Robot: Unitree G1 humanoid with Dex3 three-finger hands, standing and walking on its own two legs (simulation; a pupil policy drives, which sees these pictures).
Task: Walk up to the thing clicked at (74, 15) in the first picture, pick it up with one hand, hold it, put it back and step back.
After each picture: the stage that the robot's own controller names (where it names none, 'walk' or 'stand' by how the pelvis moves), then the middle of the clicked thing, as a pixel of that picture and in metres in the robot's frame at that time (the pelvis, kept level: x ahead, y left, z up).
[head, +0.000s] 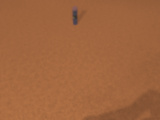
stand; (75, 16) +1.89 +0.09 -0.66
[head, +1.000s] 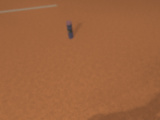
walk; (69, 30) +1.76 +0.27 -0.64
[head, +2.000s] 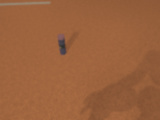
walk; (62, 45) +1.21 +0.29 -0.64
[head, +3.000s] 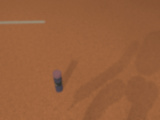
walk; (58, 81) +0.79 +0.23 -0.63
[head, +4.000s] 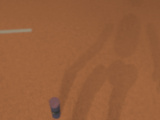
walk; (55, 108) +0.52 +0.16 -0.64
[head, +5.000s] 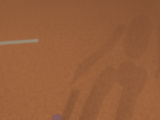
stand; out of the picture +0.43 +0.18 -0.64
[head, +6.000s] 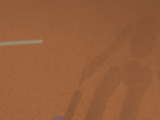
stand; out of the picture +0.42 +0.18 -0.65
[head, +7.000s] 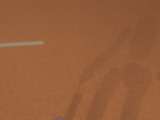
stand; out of the picture +0.43 +0.17 -0.66
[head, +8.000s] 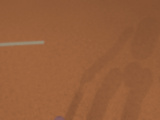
stand; out of the picture +0.43 +0.17 -0.66
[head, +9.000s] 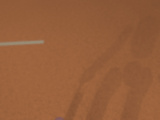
stand; out of the picture +0.42 +0.17 -0.66
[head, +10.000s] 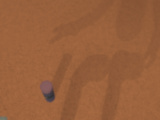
go down; (48, 92) +0.46 +0.17 -0.52
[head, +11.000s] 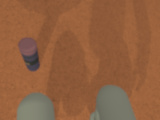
go down; (30, 56) +0.52 +0.18 -0.28
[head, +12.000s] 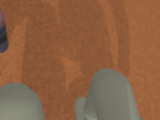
close in; out of the picture +0.51 +0.21 -0.19
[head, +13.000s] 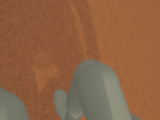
close; out of the picture +0.50 +0.25 -0.17
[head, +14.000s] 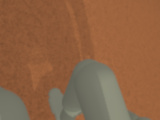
lift; out of the picture +0.49 +0.25 -0.17
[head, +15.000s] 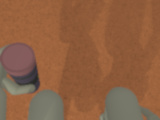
lift; (25, 74) +0.35 +0.19 -0.03
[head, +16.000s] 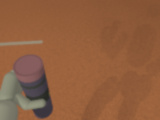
hold; (37, 91) +0.30 +0.15 +0.08
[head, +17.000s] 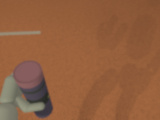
hold; (37, 94) +0.30 +0.16 +0.04
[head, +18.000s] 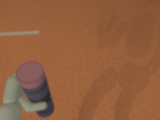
crouch; (39, 93) +0.31 +0.15 +0.03
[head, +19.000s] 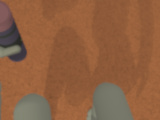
crouch; (8, 38) +0.48 +0.18 -0.04
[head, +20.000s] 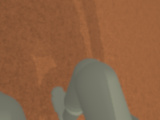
lower; out of the picture +0.47 +0.25 -0.18
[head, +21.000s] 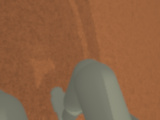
lower; out of the picture +0.48 +0.25 -0.17
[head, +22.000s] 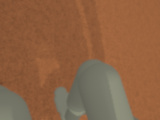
lower; out of the picture +0.47 +0.24 -0.17
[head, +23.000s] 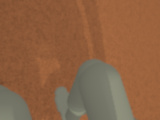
lower; out of the picture +0.46 +0.24 -0.18
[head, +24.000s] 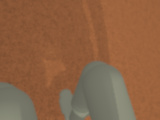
loosen; out of the picture +0.45 +0.21 -0.16
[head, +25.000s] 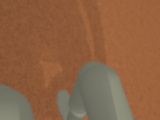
withdraw; out of the picture +0.47 +0.22 -0.18
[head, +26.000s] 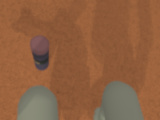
walk; (41, 55) +0.49 +0.16 -0.25
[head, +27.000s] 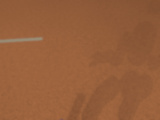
stand; out of the picture +0.40 +0.13 -0.59
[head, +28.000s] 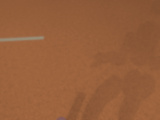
stand; out of the picture +0.41 +0.14 -0.60
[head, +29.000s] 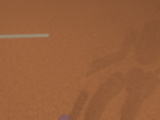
stand; out of the picture +0.41 +0.13 -0.61
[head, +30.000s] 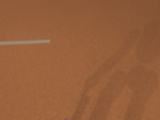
walk; out of the picture +0.41 +0.13 -0.66
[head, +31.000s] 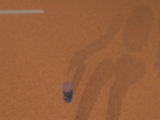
walk; (67, 93) +0.56 +0.08 -0.63
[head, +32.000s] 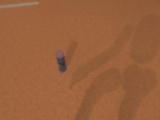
walk; (61, 61) +0.88 +0.22 -0.61
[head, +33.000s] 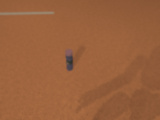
stand; (69, 60) +1.08 +0.15 -0.64
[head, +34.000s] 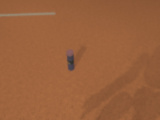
stand; (70, 60) +1.09 +0.14 -0.66
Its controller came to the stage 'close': yes
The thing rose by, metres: 0.69
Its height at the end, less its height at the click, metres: +0.00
